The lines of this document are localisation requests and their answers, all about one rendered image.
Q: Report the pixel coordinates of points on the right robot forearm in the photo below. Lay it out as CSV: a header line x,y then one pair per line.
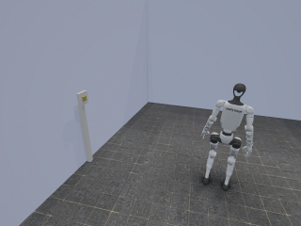
x,y
249,137

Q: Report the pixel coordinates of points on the robot left upper arm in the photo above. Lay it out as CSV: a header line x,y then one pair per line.
x,y
216,110

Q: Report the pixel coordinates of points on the robot right hand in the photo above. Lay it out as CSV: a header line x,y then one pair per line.
x,y
249,150

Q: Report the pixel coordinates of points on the left robot forearm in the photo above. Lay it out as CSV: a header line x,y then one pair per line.
x,y
208,124

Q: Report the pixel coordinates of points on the robot left foot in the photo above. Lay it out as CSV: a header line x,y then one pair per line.
x,y
206,180

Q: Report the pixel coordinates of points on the panel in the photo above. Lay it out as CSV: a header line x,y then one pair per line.
x,y
83,121

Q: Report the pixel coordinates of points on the robot right upper arm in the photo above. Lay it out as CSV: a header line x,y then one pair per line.
x,y
249,118

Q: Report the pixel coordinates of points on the robot left hand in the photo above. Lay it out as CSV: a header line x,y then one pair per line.
x,y
205,133

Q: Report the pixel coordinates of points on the robot right thigh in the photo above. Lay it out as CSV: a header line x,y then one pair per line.
x,y
234,149

